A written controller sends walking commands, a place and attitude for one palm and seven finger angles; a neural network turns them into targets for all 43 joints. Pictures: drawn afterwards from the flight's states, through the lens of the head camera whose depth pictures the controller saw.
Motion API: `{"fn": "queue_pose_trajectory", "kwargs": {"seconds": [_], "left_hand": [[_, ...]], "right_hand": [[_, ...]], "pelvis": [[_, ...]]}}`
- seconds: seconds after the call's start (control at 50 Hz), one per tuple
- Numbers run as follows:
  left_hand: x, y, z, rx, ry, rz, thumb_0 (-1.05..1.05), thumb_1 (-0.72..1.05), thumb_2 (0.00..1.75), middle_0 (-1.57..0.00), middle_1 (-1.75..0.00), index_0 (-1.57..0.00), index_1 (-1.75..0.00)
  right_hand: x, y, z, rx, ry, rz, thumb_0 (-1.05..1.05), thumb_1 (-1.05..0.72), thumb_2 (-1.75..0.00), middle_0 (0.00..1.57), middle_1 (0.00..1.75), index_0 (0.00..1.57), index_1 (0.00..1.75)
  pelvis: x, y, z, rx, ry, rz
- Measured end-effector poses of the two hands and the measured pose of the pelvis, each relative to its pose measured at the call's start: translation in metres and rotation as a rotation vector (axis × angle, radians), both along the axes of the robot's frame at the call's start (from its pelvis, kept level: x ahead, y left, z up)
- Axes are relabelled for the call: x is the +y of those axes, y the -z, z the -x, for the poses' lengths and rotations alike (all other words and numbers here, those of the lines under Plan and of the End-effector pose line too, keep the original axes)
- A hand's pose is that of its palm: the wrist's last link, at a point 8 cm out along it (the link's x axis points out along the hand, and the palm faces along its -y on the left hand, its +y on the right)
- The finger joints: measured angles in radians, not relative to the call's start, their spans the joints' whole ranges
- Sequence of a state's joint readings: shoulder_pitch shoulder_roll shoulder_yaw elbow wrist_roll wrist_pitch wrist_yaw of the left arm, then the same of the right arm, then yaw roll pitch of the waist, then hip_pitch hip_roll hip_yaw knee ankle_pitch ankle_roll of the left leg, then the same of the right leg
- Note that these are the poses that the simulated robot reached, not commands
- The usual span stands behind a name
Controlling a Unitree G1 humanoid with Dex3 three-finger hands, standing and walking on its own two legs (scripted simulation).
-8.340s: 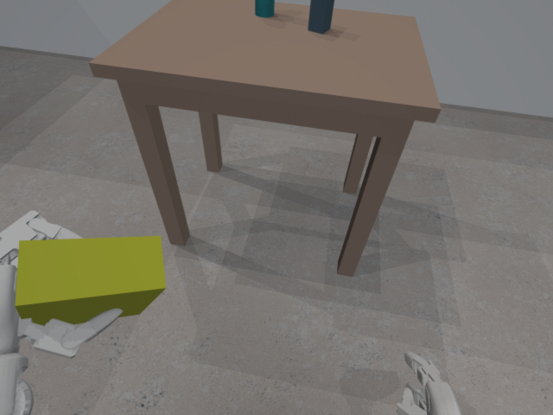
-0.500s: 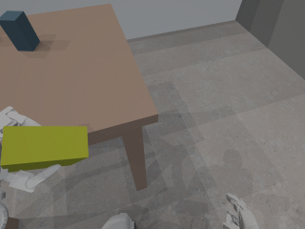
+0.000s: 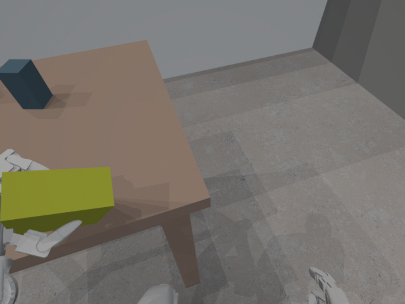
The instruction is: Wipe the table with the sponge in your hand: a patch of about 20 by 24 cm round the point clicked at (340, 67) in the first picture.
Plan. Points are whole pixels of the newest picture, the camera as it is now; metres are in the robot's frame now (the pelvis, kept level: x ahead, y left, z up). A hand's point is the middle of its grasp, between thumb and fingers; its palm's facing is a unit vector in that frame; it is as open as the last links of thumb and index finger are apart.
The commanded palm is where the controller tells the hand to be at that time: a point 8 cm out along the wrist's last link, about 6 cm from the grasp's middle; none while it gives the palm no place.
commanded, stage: come to a stop and stand still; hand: left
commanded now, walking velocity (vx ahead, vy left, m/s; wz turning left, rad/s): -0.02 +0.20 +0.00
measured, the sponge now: (74, 201) +0.23 +0.21 +0.15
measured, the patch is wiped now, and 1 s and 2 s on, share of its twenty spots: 0.00 0.00 0.00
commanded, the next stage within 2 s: look again from close up in 1.28 s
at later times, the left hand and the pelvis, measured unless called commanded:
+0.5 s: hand (19, 196) +0.22 +0.27 +0.18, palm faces +0.40 -0.84 -0.37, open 10.0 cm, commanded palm +0.18 +0.31 +0.18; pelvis +0.01 +0.04 +0.00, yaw -1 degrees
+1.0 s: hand (3, 169) +0.27 +0.33 +0.17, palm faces +0.36 -0.86 -0.37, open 10.0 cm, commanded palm +0.20 +0.35 +0.18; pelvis +0.03 +0.08 +0.00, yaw -3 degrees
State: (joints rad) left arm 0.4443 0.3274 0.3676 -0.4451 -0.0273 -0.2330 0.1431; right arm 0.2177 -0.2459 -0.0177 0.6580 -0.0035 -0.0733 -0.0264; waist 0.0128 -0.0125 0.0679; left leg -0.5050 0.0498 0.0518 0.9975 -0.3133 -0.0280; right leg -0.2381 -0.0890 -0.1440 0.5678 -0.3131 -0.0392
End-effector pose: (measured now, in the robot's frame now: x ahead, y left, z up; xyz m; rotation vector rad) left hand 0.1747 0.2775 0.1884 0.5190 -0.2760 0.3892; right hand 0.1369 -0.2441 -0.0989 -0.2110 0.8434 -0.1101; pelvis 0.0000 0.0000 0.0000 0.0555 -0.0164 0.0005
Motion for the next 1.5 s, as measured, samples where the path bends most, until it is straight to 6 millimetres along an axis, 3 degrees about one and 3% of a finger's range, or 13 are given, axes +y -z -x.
{"fn": "queue_pose_trajectory", "kwargs": {"seconds": [0.14, 0.28, 0.4, 0.5, 0.56, 0.6, 0.64, 0.74, 0.82, 1.0, 1.16, 1.32, 1.5], "left_hand": [[0.017, 0.0, -0.02, -0.036, 0.088, -0.023, -0.01, -0.49, 1.01, -0.76, -1.34, -0.76, -1.34], [0.05, 0.002, -0.031, -0.075, 0.069, -0.029, -0.01, -0.49, 1.01, -0.76, -1.34, -0.76, -1.34], [0.041, -0.002, -0.017, -0.065, 0.048, 0.017, -0.01, -0.49, 1.01, -0.76, -1.34, -0.76, -1.34], [0.033, -0.001, -0.008, -0.027, 0.048, 0.051, -0.01, -0.49, 1.01, -0.76, -1.34, -0.76, -1.34], [0.058, -0.011, -0.023, -0.054, 0.044, -0.055, 0.0, -0.49, 1.01, -0.76, -1.34, -0.77, -1.34], [0.078, -0.007, -0.035, -0.066, -0.004, -0.018, 0.0, -0.49, 1.01, -0.76, -1.34, -0.77, -1.34], [0.085, 0.003, -0.044, -0.049, -0.03, 0.044, 0.0, -0.49, 1.01, -0.76, -1.34, -0.76, -1.34], [0.058, 0.009, -0.041, -0.061, 0.09, 0.11, 0.0, -0.48, 1.01, -0.76, -1.34, -0.76, -1.34], [0.047, 0.011, -0.038, -0.046, 0.217, 0.088, 0.0, -0.48, 1.01, -0.76, -1.34, -0.76, -1.34], [0.093, 0.005, -0.058, -0.055, 0.109, 0.039, -0.01, -0.48, 1.01, -0.76, -1.34, -0.76, -1.34], [0.092, 0.007, -0.061, -0.042, 0.1, 0.071, -0.01, -0.48, 1.01, -0.76, -1.34, -0.76, -1.34], [0.097, 0.01, -0.059, -0.039, 0.103, 0.102, -0.01, -0.48, 1.01, -0.76, -1.34, -0.76, -1.34], [0.099, 0.009, -0.05, -0.033, 0.09, 0.101, 0.0, -0.48, 1.01, -0.76, -1.34, -0.76, -1.34]], "right_hand": [[0.017, -0.015, -0.027, -0.086, 0.035, 0.063, 0.01, -0.9, -0.9, 0.2, 0.3, 0.2, 0.3], [0.066, -0.024, -0.044, -0.152, 0.022, 0.008, 0.01, -0.9, -0.9, 0.2, 0.3, 0.2, 0.3], [0.09, -0.023, -0.042, -0.17, -0.06, -0.064, 0.01, -0.9, -0.9, 0.21, 0.3, 0.2, 0.3], [0.083, -0.018, -0.035, -0.133, -0.065, -0.06, 0.01, -0.9, -0.9, 0.21, 0.31, 0.2, 0.3], [0.072, -0.016, -0.028, -0.1, -0.069, -0.011, 0.01, -0.9, -0.9, 0.21, 0.31, 0.2, 0.3], [0.064, -0.018, -0.024, -0.095, -0.045, 0.002, 0.01, -0.9, -0.9, 0.21, 0.31, 0.2, 0.3], [0.056, -0.023, -0.02, -0.106, -0.019, 0.015, 0.01, -0.9, -0.9, 0.21, 0.3, 0.2, 0.3], [0.047, -0.039, -0.013, -0.143, 0.04, 0.061, 0.01, -0.9, -0.9, 0.21, 0.3, 0.2, 0.3], [0.054, -0.047, -0.014, -0.139, 0.061, 0.095, 0.01, -0.9, -0.9, 0.2, 0.3, 0.2, 0.3], [0.093, -0.039, -0.041, -0.109, 0.014, 0.047, 0.01, -0.9, -0.9, 0.2, 0.3, 0.2, 0.3], [0.12, -0.038, -0.07, -0.136, -0.039, -0.002, 0.01, -0.9, -0.9, 0.21, 0.3, 0.2, 0.3], [0.122, -0.049, -0.081, -0.174, -0.035, 0.016, 0.01, -0.9, -0.9, 0.21, 0.3, 0.2, 0.3], [0.11, -0.048, -0.063, -0.152, 0.002, 0.047, 0.01, -0.9, -0.9, 0.21, 0.3, 0.2, 0.3]], "pelvis": [[0.03, 0.009, -0.012, -0.008, 0.016, 0.021], [0.041, 0.011, -0.014, -0.007, 0.015, 0.025], [0.039, 0.006, -0.012, -0.008, 0.013, 0.054], [0.038, 0.002, -0.015, -0.002, 0.023, 0.072], [0.036, 0.002, -0.01, -0.004, 0.033, 0.076], [0.038, 0.002, -0.007, -0.01, 0.038, 0.077], [0.042, 0.001, -0.004, -0.019, 0.044, 0.071], [0.058, -0.001, -0.007, -0.013, 0.058, 0.071], [0.067, -0.003, -0.016, 0.003, 0.057, 0.075], [0.08, -0.004, -0.032, 0.022, 0.046, 0.077], [0.09, -0.004, -0.043, 0.02, 0.044, 0.082], [0.093, -0.004, -0.042, 0.009, 0.044, 0.084], [0.094, -0.005, -0.035, 0.004, 0.043, 0.085]]}}
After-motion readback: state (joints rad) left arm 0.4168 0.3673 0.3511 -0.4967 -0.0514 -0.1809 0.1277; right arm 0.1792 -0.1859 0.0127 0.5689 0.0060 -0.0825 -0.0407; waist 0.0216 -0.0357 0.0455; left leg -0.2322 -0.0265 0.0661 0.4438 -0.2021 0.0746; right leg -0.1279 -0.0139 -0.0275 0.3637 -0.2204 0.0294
